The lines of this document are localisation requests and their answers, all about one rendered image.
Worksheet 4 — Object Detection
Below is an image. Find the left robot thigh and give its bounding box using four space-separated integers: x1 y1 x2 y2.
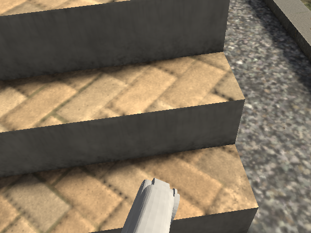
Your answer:
127 178 180 233

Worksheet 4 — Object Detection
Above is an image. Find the robot left shin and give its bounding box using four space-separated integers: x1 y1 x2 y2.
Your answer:
121 179 153 233

